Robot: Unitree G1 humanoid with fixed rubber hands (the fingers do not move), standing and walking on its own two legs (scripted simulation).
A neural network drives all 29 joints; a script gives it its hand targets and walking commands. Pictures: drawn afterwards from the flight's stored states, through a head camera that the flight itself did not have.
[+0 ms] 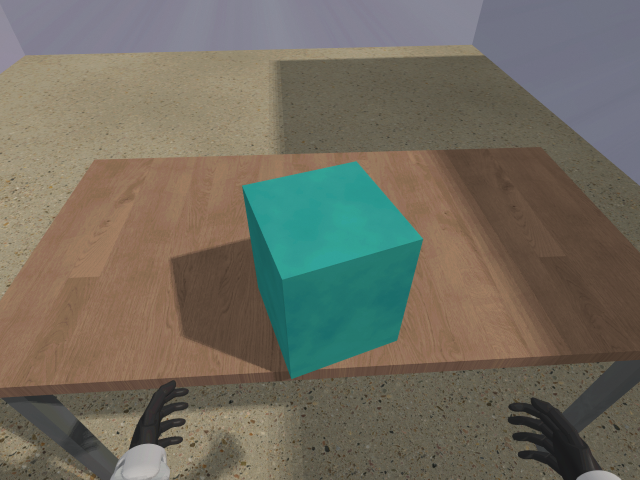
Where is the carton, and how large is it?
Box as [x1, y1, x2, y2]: [242, 161, 422, 378]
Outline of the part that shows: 356,161 242,185 258,287 291,378 394,341 397,338 422,238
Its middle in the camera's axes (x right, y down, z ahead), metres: +0.01 +0.05 +0.66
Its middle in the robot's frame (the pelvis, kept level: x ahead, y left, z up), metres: +0.45 +0.03 -0.01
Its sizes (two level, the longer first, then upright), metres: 0.210 0.200 0.250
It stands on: a table, 0.64 m high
